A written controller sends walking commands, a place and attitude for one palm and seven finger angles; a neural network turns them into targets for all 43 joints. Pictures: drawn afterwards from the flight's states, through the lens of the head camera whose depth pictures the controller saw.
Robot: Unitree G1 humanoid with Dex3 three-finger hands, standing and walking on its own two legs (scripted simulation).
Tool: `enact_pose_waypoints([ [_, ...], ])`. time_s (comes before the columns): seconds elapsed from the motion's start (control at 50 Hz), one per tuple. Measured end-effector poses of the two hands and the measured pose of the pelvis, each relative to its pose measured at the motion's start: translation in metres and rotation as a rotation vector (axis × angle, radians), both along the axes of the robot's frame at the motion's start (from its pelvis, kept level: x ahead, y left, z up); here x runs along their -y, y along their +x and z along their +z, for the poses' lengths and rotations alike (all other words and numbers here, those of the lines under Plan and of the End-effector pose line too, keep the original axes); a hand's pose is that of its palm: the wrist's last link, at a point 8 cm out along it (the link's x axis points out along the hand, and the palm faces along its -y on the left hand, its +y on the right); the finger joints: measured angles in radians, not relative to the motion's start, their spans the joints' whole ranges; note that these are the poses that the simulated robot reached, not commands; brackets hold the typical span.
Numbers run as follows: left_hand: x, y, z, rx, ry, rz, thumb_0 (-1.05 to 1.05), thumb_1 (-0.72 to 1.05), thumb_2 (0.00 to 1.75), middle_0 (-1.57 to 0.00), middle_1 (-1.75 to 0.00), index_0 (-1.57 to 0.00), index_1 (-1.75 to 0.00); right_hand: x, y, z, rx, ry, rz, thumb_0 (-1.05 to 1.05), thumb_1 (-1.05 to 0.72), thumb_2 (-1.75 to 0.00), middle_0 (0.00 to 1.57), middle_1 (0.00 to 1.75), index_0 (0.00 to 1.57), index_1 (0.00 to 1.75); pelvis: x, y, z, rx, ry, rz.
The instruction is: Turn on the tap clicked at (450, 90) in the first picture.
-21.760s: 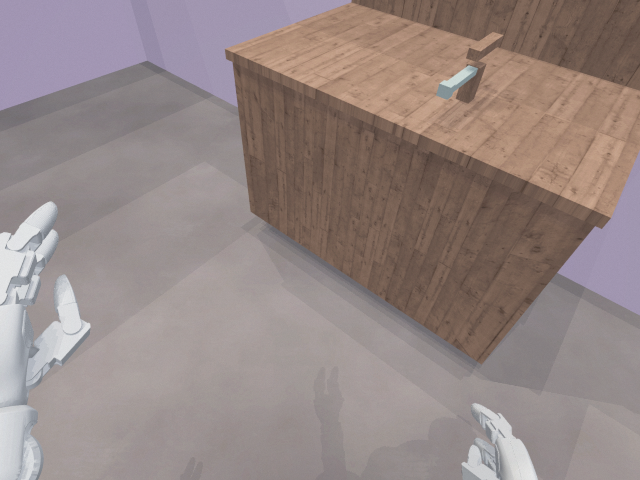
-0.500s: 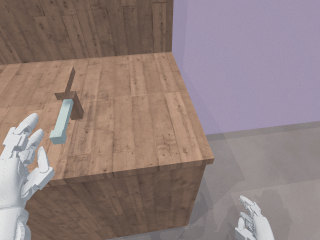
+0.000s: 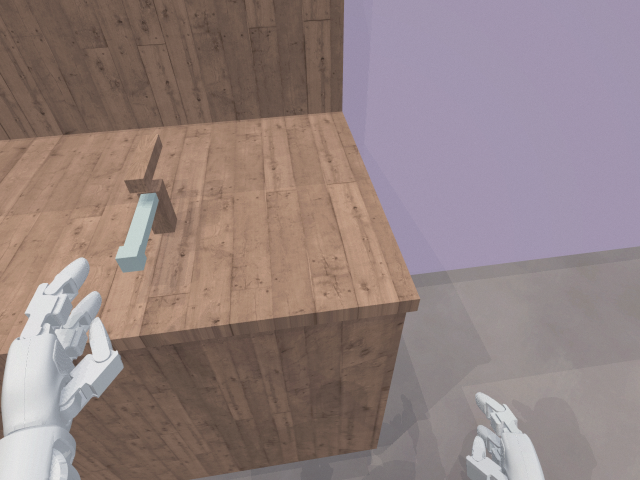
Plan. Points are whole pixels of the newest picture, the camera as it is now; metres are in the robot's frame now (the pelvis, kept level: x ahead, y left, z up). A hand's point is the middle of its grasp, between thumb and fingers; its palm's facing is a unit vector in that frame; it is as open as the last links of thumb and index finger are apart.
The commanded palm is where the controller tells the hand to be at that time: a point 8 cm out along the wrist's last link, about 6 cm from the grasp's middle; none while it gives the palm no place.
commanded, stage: turn the palm inward beside the body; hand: left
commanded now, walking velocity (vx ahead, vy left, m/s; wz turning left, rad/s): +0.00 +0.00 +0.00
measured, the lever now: (131, 258) +0.35 +0.32 +0.10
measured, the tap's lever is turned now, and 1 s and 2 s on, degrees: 0 0 0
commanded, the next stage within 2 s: reach beside the lever's end, fingers flat in 0.54 s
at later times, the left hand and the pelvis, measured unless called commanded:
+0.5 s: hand (143, 338) +0.20 +0.21 +0.15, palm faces +0.45 -0.88 -0.14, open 7.4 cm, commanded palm +0.15 +0.25 +0.16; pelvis +0.03 -0.02 +0.00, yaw +1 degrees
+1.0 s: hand (136, 330) +0.22 +0.22 +0.14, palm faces +0.46 -0.88 -0.12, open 7.4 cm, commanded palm +0.18 +0.27 +0.15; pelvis +0.01 -0.01 +0.00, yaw +1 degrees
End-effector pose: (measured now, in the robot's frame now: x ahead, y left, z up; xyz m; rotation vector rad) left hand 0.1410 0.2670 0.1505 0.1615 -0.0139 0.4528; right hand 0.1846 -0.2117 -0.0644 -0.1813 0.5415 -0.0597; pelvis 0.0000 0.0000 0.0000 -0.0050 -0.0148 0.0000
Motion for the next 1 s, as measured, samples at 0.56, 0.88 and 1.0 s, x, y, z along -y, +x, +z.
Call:
enact_pose_waypoints([
  [0.56, 0.021, 0.022, 0.006, 0.017, -0.010, 0.013, 0.01, 0.90, 0.90, -0.20, -0.30, -0.21, -0.30, 0.024, 0.030, -0.003, 0.021, 0.003, 0.014, 0.01, -0.90, -0.90, 0.20, 0.30, 0.21, 0.30, 0.020, 0.028, 0.000, -0.033, 0.010, 0.012],
  [0.88, 0.009, 0.024, -0.001, 0.009, -0.015, 0.030, 0.01, 0.90, 0.90, -0.20, -0.30, -0.21, -0.30, 0.022, 0.021, -0.004, 0.000, -0.002, -0.001, 0.01, -0.90, -0.90, 0.20, 0.30, 0.21, 0.30, 0.017, 0.021, 0.001, -0.025, 0.008, 0.010],
  [1.0, 0.004, 0.033, -0.005, 0.018, -0.025, 0.027, 0.01, 0.90, 0.90, -0.20, -0.30, -0.21, -0.30, 0.020, 0.012, -0.006, -0.016, -0.007, -0.006, 0.01, -0.90, -0.90, 0.20, 0.30, 0.21, 0.30, 0.014, 0.015, 0.001, -0.023, 0.007, 0.011],
])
